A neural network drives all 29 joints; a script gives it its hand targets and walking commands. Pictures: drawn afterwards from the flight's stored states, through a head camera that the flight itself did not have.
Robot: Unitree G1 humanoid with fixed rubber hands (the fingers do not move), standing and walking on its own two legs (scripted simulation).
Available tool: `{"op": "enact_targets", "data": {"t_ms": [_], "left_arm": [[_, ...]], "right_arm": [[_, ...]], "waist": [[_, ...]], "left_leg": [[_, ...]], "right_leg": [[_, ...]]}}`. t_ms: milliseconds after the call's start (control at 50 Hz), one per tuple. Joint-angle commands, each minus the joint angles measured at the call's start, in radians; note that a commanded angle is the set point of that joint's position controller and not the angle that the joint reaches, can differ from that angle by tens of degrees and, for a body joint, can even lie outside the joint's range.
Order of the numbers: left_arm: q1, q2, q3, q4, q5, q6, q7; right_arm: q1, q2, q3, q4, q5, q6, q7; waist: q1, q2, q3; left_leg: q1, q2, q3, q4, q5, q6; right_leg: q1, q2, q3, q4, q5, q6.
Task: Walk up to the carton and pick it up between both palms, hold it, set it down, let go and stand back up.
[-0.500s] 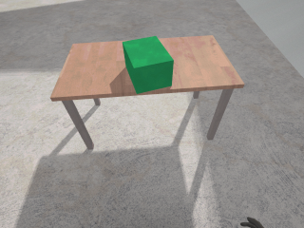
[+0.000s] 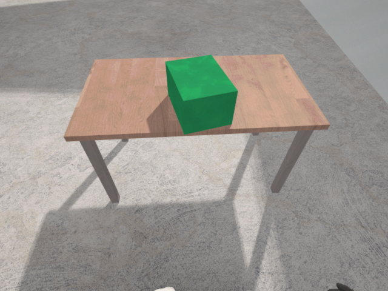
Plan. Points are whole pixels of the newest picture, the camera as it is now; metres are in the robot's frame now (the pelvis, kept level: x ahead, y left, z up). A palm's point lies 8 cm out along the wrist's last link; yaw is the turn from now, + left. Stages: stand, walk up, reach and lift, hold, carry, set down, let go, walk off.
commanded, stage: walk up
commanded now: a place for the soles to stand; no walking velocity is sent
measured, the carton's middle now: (198, 92) +0.82 -0.02 -0.08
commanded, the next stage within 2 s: none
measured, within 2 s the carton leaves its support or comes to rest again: neither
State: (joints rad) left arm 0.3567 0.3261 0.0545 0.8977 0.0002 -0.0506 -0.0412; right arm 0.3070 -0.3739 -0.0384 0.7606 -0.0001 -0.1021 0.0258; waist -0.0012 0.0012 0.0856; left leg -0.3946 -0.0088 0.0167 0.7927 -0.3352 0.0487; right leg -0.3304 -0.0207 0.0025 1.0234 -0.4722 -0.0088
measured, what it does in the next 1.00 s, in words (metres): walks ahead: right foot, then left foot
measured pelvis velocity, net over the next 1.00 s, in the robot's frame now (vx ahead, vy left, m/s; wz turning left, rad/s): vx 0.20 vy -0.15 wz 0.02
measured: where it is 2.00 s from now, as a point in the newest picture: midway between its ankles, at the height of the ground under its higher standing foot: (210, 273)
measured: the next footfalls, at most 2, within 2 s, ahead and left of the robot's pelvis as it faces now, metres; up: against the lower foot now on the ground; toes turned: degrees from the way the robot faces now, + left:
right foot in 0.44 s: +0.25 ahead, -0.16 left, +0.00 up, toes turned -2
left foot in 0.90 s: +0.28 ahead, -0.02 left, +0.00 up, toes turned +2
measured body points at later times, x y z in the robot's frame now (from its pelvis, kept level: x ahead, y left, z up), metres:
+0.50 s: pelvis +0.13 -0.09 +0.00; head +0.18 -0.11 +0.45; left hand +0.23 +0.23 -0.10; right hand +0.15 -0.39 -0.12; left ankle +0.06 +0.08 -0.69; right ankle +0.22 -0.16 -0.71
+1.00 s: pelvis +0.20 -0.15 +0.01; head +0.22 -0.15 +0.46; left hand +0.29 +0.16 -0.11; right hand +0.25 -0.46 -0.11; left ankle +0.24 -0.02 -0.71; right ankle +0.22 -0.19 -0.67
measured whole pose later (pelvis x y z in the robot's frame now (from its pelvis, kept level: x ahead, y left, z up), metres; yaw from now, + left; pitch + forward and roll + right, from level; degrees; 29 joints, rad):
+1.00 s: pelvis +0.20 -0.15 +0.01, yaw +1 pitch -7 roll +2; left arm 0.19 0.35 0.05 0.90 0.00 -0.04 -0.01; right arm 0.38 -0.38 -0.03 0.76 0.00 -0.01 0.01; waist 0.00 -0.04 0.17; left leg -0.23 -0.04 0.03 0.66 -0.30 0.03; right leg -0.37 0.08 -0.04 1.03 -0.49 -0.01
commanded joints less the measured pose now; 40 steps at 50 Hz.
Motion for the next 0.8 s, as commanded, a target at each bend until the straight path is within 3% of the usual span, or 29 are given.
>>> {"op": "enact_targets", "data": {"t_ms": [0, 40, 120, 200, 260, 320, 340, 360, 380, 400, 420, 440, 460, 480, 500, 520, 540, 600, 640, 660, 720, 760, 780], "left_arm": [[-0.033, 0.279, 0.066, -0.091, 0.008, 0.001, -0.004], [-0.042, 0.264, 0.063, -0.087, 0.004, 0.004, -0.005], [-0.107, 0.271, 0.063, -0.097, 0.004, 0.009, -0.007], [-0.189, 0.28, 0.061, -0.117, 0.005, 0.006, -0.013], [-0.246, 0.275, 0.06, -0.138, 0.01, -0.006, -0.019], [-0.249, 0.259, 0.061, -0.153, 0.01, -0.028, -0.018], [-0.208, 0.253, 0.064, -0.143, 0.009, -0.036, -0.013], [-0.12, 0.248, 0.07, -0.112, 0.007, -0.044, -0.007], [0.025, 0.282, 0.088, -0.059, 0.012, -0.055, 0.002], [0.125, 0.381, 0.114, -0.04, 0.023, -0.068, 0.017], [0.108, 0.408, 0.11, -0.047, 0.013, -0.068, 0.031], [0.093, 0.396, 0.104, -0.046, 0.002, -0.063, 0.036], [0.081, 0.39, 0.108, -0.034, -0.003, -0.055, 0.039], [0.051, 0.391, 0.107, -0.037, -0.003, -0.054, 0.041], [0.014, 0.348, 0.098, -0.037, -0.005, -0.055, 0.044], [0.0, 0.312, 0.089, -0.038, -0.009, -0.055, 0.046], [0.007, 0.294, 0.085, -0.04, -0.013, -0.055, 0.049], [0.041, 0.273, 0.079, -0.034, -0.01, -0.057, 0.058], [0.011, 0.28, 0.084, -0.055, -0.007, -0.048, 0.059], [-0.019, 0.28, 0.085, -0.073, -0.003, -0.043, 0.059], [-0.083, 0.271, 0.087, -0.118, 0.004, -0.03, 0.061], [-0.12, 0.269, 0.087, -0.141, 0.013, -0.02, 0.063], [-0.173, 0.271, 0.087, -0.159, 0.019, -0.013, 0.063]], "right_arm": [[0.07, -0.296, -0.103, -0.012, -0.002, -0.017, -0.023], [0.114, -0.285, -0.1, -0.009, -0.001, -0.031, -0.022], [0.163, -0.283, -0.093, -0.021, 0.006, -0.038, -0.022], [0.167, -0.299, -0.092, -0.038, 0.003, -0.03, -0.021], [0.168, -0.314, -0.095, -0.049, -0.001, -0.023, -0.016], [0.145, -0.308, -0.092, -0.056, -0.002, -0.015, -0.016], [0.132, -0.296, -0.088, -0.06, -0.003, -0.011, -0.017], [0.098, -0.28, -0.083, -0.066, -0.001, -0.006, -0.017], [0.082, -0.235, -0.069, -0.074, 0.005, -0.003, -0.018], [0.135, -0.141, -0.04, -0.088, 0.015, 0.0, -0.02], [0.211, -0.115, -0.027, -0.071, 0.015, 0.005, -0.025], [0.206, -0.179, -0.04, -0.046, 0.004, 0.017, -0.037], [0.177, -0.235, -0.056, -0.026, 0.001, 0.026, -0.033], [0.166, -0.252, -0.058, -0.012, 0.007, 0.029, -0.03], [0.17, -0.243, -0.055, 0.008, 0.012, 0.033, -0.026], [0.185, -0.212, -0.051, 0.022, 0.016, 0.04, -0.022], [0.183, -0.192, -0.048, 0.023, 0.017, 0.048, -0.023], [0.145, -0.163, -0.043, 0.034, 0.008, 0.074, -0.023], [0.163, -0.172, -0.047, 0.048, 0.003, 0.084, -0.025], [0.184, -0.181, -0.053, 0.054, 0.0, 0.088, -0.027], [0.193, -0.201, -0.067, 0.055, -0.008, 0.093, -0.034], [0.183, -0.206, -0.071, 0.048, -0.006, 0.088, -0.035], [0.216, -0.213, -0.074, 0.054, -0.004, 0.081, -0.035]], "waist": [[-0.011, 0.091, 0.147], [-0.006, 0.089, 0.188], [-0.015, 0.091, 0.17], [-0.033, 0.104, 0.176], [-0.046, 0.118, 0.172], [-0.038, 0.147, 0.087], [-0.017, 0.154, 0.036], [0.039, 0.125, -0.028], [0.111, 0.031, -0.127], [0.136, -0.201, -0.229], [0.09, -0.277, -0.239], [0.075, -0.149, -0.21], [0.084, -0.092, -0.195], [0.07, -0.091, -0.175], [0.05, -0.074, -0.16], [0.035, -0.1, -0.166], [0.031, -0.133, -0.16], [0.029, -0.169, -0.118], [0.006, -0.247, -0.098], [-0.01, -0.275, -0.098], [-0.03, -0.261, -0.083], [-0.04, -0.219, -0.071], [-0.075, -0.162, -0.095]], "left_leg": [[0.083, 0.266, -0.524, -0.637, -0.352, 0.036], [0.073, 0.241, -0.462, -0.625, -0.144, 0.027], [0.141, 0.228, -0.405, -0.609, -0.01, 0.04], [0.191, 0.248, -0.38, -0.616, -0.082, 0.104], [0.236, 0.273, -0.345, -0.563, -0.021, 0.177], [0.313, 0.283, -0.269, -0.402, 0.325, 0.204], [0.322, 0.278, -0.247, -0.332, 0.46, 0.193], [0.28, 0.238, -0.185, -0.209, 0.556, 0.156], [0.206, 0.16, -0.115, 0.062, 0.597, 0.107], [0.017, 0.066, -0.079, 0.303, 0.333, 0.047], [-0.185, -0.053, -0.08, 0.393, -0.149, 0.004], [-0.238, -0.062, -0.12, 0.389, -0.168, 0.003], [-0.256, -0.045, -0.153, 0.418, -0.125, 0.013], [-0.235, -0.033, -0.184, 0.437, -0.093, 0.02], [-0.213, -0.02, -0.187, 0.421, -0.032, 0.018], [-0.185, -0.019, -0.176, 0.394, 0.009, 0.01], [-0.173, -0.017, -0.174, 0.386, 0.033, 0.002], [-0.143, -0.027, -0.155, 0.386, 0.068, -0.014], [-0.08, -0.055, -0.102, 0.33, 0.05, -0.026], [-0.047, -0.065, -0.072, 0.292, 0.035, -0.033], [0.006, -0.059, 0.009, 0.153, -0.012, -0.038], [0.059, -0.018, 0.026, -0.043, -0.027, -0.021], [0.14, 0.001, 0.041, -0.189, -0.005, -0.012]], "right_leg": [[-0.365, -0.059, 0.084, 0.163, 0.167, -0.023], [-0.347, -0.059, 0.087, 0.137, 0.231, -0.016], [-0.341, -0.057, 0.084, 0.066, 0.287, 0.0], [-0.355, -0.074, 0.067, -0.066, 0.253, 0.018], [-0.321, -0.085, 0.043, -0.201, 0.182, 0.019], [-0.226, -0.062, 0.027, -0.344, 0.063, -0.01], [-0.154, -0.051, 0.023, -0.406, 0.065, -0.023], [0.009, -0.031, 0.014, -0.541, 0.141, -0.044], [0.235, -0.023, 0.043, -0.642, 0.255, -0.062], [0.447, -0.181, 0.26, -0.622, 0.31, -0.064], [0.548, -0.34, 0.553, -0.648, 0.361, -0.093], [0.541, -0.348, 0.59, -0.677, 0.345, -0.117], [0.511, -0.346, 0.602, -0.723, 0.259, -0.102], [0.447, -0.334, 0.575, -0.717, 0.311, -0.059], [0.417, -0.28, 0.451, -0.694, 0.456, 0.008], [0.406, -0.229, 0.331, -0.673, 0.634, 0.072], [0.393, -0.19, 0.262, -0.662, 0.758, 0.12], [0.318, -0.127, 0.154, -0.666, 0.942, 0.201], [0.265, -0.078, 0.076, -0.715, 1.028, 0.286], [0.249, -0.057, 0.034, -0.731, 1.077, 0.311], [0.234, -0.031, -0.026, -0.741, 1.115, 0.33], [0.221, -0.057, 0.001, -0.7, 1.089, 0.307], [0.202, -0.065, 0.0, -0.615, 1.118, 0.289]]}}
